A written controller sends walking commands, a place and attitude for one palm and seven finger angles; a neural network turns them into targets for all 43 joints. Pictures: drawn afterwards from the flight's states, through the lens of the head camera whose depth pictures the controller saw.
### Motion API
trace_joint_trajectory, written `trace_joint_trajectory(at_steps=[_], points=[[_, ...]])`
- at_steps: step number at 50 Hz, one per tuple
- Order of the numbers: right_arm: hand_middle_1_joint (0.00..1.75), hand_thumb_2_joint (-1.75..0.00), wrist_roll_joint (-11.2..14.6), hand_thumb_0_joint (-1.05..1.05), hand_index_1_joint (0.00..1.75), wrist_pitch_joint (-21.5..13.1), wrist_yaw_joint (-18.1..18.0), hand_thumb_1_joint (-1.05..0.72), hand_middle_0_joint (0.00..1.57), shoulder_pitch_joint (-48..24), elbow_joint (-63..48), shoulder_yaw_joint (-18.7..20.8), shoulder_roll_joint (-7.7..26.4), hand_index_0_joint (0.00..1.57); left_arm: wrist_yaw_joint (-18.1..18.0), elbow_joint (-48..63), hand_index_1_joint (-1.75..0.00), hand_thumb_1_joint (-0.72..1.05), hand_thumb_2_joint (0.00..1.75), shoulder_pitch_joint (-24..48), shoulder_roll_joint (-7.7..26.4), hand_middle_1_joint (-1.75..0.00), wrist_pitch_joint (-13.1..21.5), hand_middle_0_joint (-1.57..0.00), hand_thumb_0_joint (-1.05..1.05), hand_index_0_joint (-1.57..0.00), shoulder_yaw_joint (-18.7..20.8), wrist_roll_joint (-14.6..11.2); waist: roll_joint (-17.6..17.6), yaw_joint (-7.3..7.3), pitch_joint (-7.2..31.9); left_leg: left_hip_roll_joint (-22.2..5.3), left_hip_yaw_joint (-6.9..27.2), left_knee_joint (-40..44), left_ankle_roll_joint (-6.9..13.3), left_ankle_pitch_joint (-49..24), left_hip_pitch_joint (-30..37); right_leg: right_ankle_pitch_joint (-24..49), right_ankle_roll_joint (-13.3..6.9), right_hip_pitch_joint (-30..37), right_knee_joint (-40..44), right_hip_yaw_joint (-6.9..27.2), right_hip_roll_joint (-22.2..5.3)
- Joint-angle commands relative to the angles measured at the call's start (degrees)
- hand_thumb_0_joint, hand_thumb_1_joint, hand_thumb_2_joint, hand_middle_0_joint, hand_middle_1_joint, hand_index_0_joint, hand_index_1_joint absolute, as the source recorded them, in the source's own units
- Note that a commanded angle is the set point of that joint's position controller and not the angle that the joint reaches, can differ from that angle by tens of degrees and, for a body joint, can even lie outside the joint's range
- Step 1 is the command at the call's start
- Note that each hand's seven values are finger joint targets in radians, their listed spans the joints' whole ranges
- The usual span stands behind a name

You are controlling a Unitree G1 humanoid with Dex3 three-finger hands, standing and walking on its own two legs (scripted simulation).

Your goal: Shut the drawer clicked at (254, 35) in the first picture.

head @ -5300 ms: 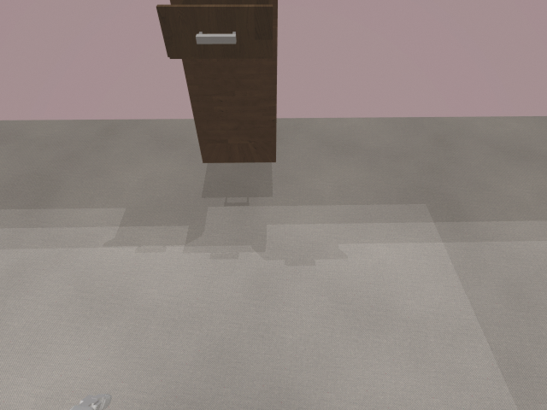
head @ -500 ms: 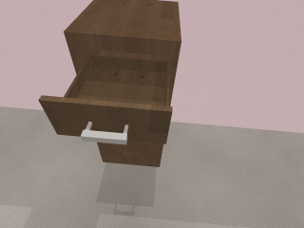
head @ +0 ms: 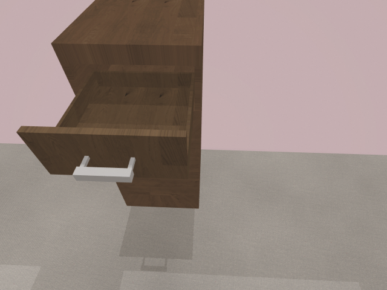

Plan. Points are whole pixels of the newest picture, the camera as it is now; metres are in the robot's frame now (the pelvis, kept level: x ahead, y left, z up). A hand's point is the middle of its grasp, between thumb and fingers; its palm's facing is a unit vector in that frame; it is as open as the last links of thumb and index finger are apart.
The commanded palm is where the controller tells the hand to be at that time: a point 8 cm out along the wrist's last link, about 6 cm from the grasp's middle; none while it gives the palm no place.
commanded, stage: come to a stop and stand still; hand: left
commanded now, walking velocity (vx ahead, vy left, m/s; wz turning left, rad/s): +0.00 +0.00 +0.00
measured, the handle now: (106, 167) +0.37 +0.22 +0.04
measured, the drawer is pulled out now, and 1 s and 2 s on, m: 0.28 0.28 0.28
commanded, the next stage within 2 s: look again from close up in 0.12 s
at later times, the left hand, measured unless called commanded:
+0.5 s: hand out of the picture +0.00 +0.22 -0.18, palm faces +0.00 -0.98 -0.20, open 7.4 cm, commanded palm none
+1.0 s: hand out of the picture +0.00 +0.24 -0.18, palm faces -0.05 -0.98 -0.18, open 7.4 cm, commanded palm none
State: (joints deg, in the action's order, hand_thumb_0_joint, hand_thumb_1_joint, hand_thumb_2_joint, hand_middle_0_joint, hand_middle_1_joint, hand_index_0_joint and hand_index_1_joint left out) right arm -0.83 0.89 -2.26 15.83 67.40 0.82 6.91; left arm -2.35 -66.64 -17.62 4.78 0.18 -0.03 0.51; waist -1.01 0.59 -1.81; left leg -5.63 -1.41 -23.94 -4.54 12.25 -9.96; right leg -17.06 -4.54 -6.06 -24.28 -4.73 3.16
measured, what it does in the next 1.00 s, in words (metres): shifts its weight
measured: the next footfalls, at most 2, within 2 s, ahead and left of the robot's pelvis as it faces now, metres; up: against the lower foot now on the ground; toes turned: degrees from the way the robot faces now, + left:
none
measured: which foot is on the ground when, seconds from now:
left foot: down 0.00-1.00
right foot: down 0.00-1.00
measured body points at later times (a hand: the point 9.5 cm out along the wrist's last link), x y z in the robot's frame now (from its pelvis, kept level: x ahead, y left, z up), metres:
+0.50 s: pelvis +0.00 +0.05 -0.01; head -0.01 +0.05 +0.44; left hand +0.00 +0.27 -0.16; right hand +0.01 -0.18 -0.16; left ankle -0.01 +0.15 -0.74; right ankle -0.04 -0.06 -0.74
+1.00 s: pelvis +0.01 +0.07 +0.00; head +0.03 +0.07 +0.45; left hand +0.01 +0.29 -0.17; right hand -0.01 -0.15 -0.16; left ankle -0.01 +0.15 -0.74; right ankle -0.04 -0.06 -0.74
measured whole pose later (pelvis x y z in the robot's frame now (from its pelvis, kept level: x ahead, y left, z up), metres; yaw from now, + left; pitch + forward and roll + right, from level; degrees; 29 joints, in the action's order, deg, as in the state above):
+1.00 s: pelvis +0.01 +0.07 +0.00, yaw -3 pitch +0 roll +1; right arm -1.2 -0.9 -1.2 16.5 64.4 -0.8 8.1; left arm -1.9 -63.8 -17.5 8.8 -0.7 -0.9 1.6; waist 1.4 0.3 -1.8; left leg 3.2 -5.9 -26.5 4.1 16.7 -9.9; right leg -20.5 -0.4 -9.8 -30.5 -0.2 -2.8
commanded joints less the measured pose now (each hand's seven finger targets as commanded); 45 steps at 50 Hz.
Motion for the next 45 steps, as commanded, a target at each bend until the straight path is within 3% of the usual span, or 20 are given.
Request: trace_joint_trajectory(at_steps=[1,3,7,10,11,12,13,14,15,17,18,19,20,21,22,24,29,37,42,45], points=[[0.30,-0.90,0.15,0.00,0.30,-0.48,-0.61,-0.90,0.20,4.14,-0.92,0.47,3.28,0.20,-0.26,1.70,-0.30,0.90,0.90,-4.64,7.34,-0.30,0.66,-0.20,0.00,-0.20,1.63,-0.31,2.03,-0.38,-4.58,-0.21,-0.66,0.49,3.24,-5.69,1.28,12.73,3.24,-6.54,9.19,8.75,-9.90],[0.30,-0.90,0.17,0.00,0.30,-0.47,-0.61,-0.90,0.20,4.50,-1.00,0.50,3.13,0.20,-0.29,1.91,-0.30,0.90,0.90,-4.61,7.36,-0.30,0.69,-0.20,0.00,-0.20,1.70,-0.28,2.12,-0.27,-4.46,-0.21,-0.62,0.57,3.25,-5.70,1.07,12.96,3.29,-6.11,9.20,8.67,-9.93],[0.30,-0.90,0.22,0.00,0.30,-0.78,-0.73,-0.90,0.20,4.80,-1.16,0.50,3.36,0.20,-0.39,2.14,-0.30,0.90,0.90,-4.85,7.42,-0.30,0.85,-0.20,0.00,-0.20,1.76,-0.25,2.40,-0.33,-2.27,-0.50,-0.51,0.66,3.30,-8.41,1.75,20.45,3.40,-3.53,7.13,7.79,-9.73],[0.30,-0.90,0.29,0.00,0.30,-0.86,-0.74,-0.90,0.20,4.40,-1.25,0.42,3.61,0.20,-0.31,2.22,-0.30,0.90,0.90,-4.91,7.18,-0.30,0.77,-0.20,0.00,-0.20,1.71,-0.23,2.32,-0.65,-2.92,-0.90,-0.49,1.37,3.41,-8.25,2.39,18.58,3.10,-4.34,7.09,7.31,-9.36],[0.30,-0.90,0.53,0.00,0.30,-2.14,0.03,-0.90,0.20,-3.98,-6.30,0.50,5.31,0.20,-2.56,0.68,-0.30,0.90,0.90,-11.48,9.79,-0.30,3.01,-0.20,0.00,-0.20,2.13,0.84,8.42,-4.57,-5.83,1.31,-4.04,-16.60,2.20,3.34,-9.55,58.93,10.20,-2.72,5.87,15.91,-15.12],[0.30,-0.90,0.37,0.00,0.30,-1.17,0.35,-0.90,0.20,0.96,-8.43,0.61,3.14,0.20,-2.34,3.43,-0.30,0.90,0.90,-9.78,11.31,-0.30,3.76,-0.20,0.00,-0.20,2.09,1.10,5.19,-0.01,-1.09,2.34,2.02,-20.84,4.41,8.90,-11.16,62.54,8.72,0.50,2.95,14.42,-17.91],[0.30,-0.90,0.69,0.00,0.30,-1.33,0.62,-0.90,0.20,1.71,-8.59,0.69,2.54,0.20,-2.01,4.47,-0.30,0.90,0.90,-7.32,10.44,-0.30,3.53,-0.20,0.00,-0.20,1.76,1.25,3.45,0.66,1.02,1.40,1.22,-21.01,4.83,9.39,-10.79,53.58,2.56,0.38,1.66,10.36,-15.88],[0.30,-0.90,0.90,0.00,0.30,-1.74,0.89,-0.90,0.20,2.16,-9.29,0.43,1.90,0.20,-1.64,5.89,-0.30,0.90,0.90,-6.21,10.36,-0.30,3.69,-0.20,0.00,-0.20,1.73,1.29,5.43,0.40,3.92,2.32,0.10,-18.28,4.71,10.26,-9.93,49.71,-1.31,2.31,0.73,10.24,-14.90],[0.30,-0.90,0.70,0.00,0.30,-1.87,1.16,-0.90,0.20,2.17,-9.34,0.16,1.82,0.20,-1.51,6.85,-0.30,0.90,0.90,-5.40,10.56,-0.30,3.61,-0.20,0.00,-0.20,1.83,1.11,4.11,-0.06,4.38,3.06,-1.85,-14.94,4.43,8.23,-8.16,49.38,-2.69,2.77,0.10,9.48,-14.46],[0.30,-0.90,0.58,0.00,0.30,-2.03,0.89,-0.90,0.20,4.80,-8.98,0.01,2.76,0.20,-1.39,7.57,-0.30,0.90,0.90,-4.25,10.16,-0.30,3.09,-0.20,0.00,-0.20,1.33,0.69,7.36,1.15,4.62,3.71,-1.87,-6.44,4.77,3.82,-2.27,37.09,-1.99,-0.69,-1.13,9.11,-12.68],[0.30,-0.90,0.50,0.00,0.30,-2.19,0.76,-0.90,0.20,6.01,-8.42,0.03,3.84,0.20,-1.26,7.82,-0.30,0.90,0.90,-3.52,9.33,-0.30,2.62,-0.20,0.00,-0.20,1.06,0.39,5.61,1.60,3.34,2.62,-0.54,-2.74,5.14,0.48,0.24,26.41,-0.88,-3.90,-1.70,8.86,-11.09],[0.30,-0.90,0.27,0.00,0.30,-2.39,0.67,-0.90,0.20,5.98,-8.38,0.09,5.59,0.20,-1.06,8.16,-0.30,0.90,0.90,-3.32,8.29,-0.30,2.00,-0.20,0.00,-0.20,0.85,0.10,1.29,0.94,0.68,-0.14,2.17,-1.49,6.12,-3.99,-0.24,14.71,0.58,-7.10,-1.12,8.32,-8.93],[0.30,-0.90,-0.08,0.00,0.30,-2.70,0.61,-0.90,0.20,5.69,-8.54,0.10,6.70,0.20,-1.05,8.29,-0.30,0.90,0.90,-4.07,7.60,-0.30,1.48,-0.20,0.00,-0.20,0.84,0.39,-2.26,-0.13,-1.44,-2.30,4.06,-1.25,7.16,-8.96,-1.90,8.23,1.18,-7.60,-1.06,7.69,-7.13],[0.30,-0.90,-0.12,0.00,0.30,-2.72,0.53,-0.90,0.20,4.46,-8.26,-0.22,7.07,0.20,-0.88,7.93,-0.30,0.90,0.90,-3.79,7.94,-0.30,0.94,-0.20,0.00,-0.20,0.60,0.38,-7.47,-0.58,-3.69,-2.51,6.13,0.85,7.94,-8.58,-4.80,2.81,1.73,-6.76,-1.60,6.31,-6.19],[0.30,-0.90,-0.07,0.00,0.30,-2.61,0.44,-0.90,0.20,3.38,-8.64,-0.40,7.19,0.20,-0.72,7.71,-0.30,0.90,0.90,-4.17,8.15,-0.30,0.62,-0.20,0.00,-0.20,0.60,0.44,-7.67,-1.18,-5.09,-2.72,7.09,2.70,8.52,-6.41,-6.61,0.49,1.96,-6.23,-1.53,5.83,-5.63],[0.30,-0.90,0.02,0.00,0.30,-2.40,0.53,-0.90,0.20,2.22,-9.30,-0.43,7.90,0.20,-0.30,7.34,-0.30,0.90,0.90,-4.07,8.34,-0.30,0.34,-0.20,0.00,-0.20,0.25,0.49,-3.26,-1.46,-6.90,-1.81,7.51,5.16,8.48,3.20,-8.79,-0.81,2.02,-6.43,-0.52,6.09,-5.85],[0.30,-0.90,-0.05,0.00,0.30,-2.62,0.65,-0.90,0.20,2.83,-8.62,-0.55,8.98,0.20,0.13,7.32,-0.30,0.90,0.90,-3.11,9.01,-0.30,0.31,-0.20,0.00,-0.20,-0.02,0.43,-0.22,-1.14,-4.69,-1.37,7.82,7.33,8.45,5.16,-6.03,0.80,2.44,-6.03,-0.27,6.17,-6.82],[0.30,-0.90,0.19,0.00,0.30,-3.30,0.42,-0.90,0.20,3.38,-6.46,-0.95,8.94,0.20,0.07,6.19,-0.30,0.90,0.90,-2.94,9.85,-0.30,0.61,-0.20,0.00,-0.20,-0.07,0.12,0.79,-1.15,-0.23,-0.70,5.48,4.26,8.26,-10.47,0.02,7.06,3.08,-4.29,0.07,6.68,-8.16],[0.30,-0.90,0.29,0.00,0.30,-3.29,0.20,-0.90,0.20,3.64,-4.93,-1.04,8.52,0.20,-0.14,5.11,-0.30,0.90,0.90,-3.14,9.71,-0.30,0.60,-0.20,0.00,-0.20,-0.09,0.03,1.11,-0.93,-0.29,-0.51,4.41,3.11,7.95,-15.23,1.59,9.89,3.23,-3.99,-0.05,6.72,-8.55],[0.30,-0.90,0.02,0.00,0.30,-2.71,0.31,-0.90,0.20,4.45,-3.87,-0.74,8.68,0.20,0.20,4.51,-0.30,0.90,0.90,-3.13,8.99,-0.30,0.07,-0.20,0.00,-0.20,-0.09,0.44,0.03,-0.41,-1.94,-2.09,6.47,6.11,8.95,-0.63,0.93,-0.23,3.04,-6.45,-1.88,4.56,-6.97]])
